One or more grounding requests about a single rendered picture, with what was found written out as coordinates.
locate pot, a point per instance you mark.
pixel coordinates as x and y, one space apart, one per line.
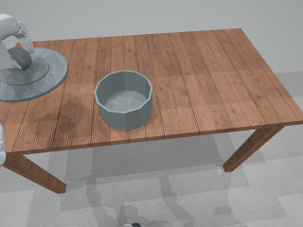
124 99

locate left robot hand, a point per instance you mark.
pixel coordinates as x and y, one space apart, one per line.
11 27

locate knob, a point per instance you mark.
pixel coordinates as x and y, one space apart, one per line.
21 56

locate table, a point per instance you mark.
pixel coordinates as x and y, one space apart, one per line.
203 82

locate lid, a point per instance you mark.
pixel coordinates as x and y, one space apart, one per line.
47 71

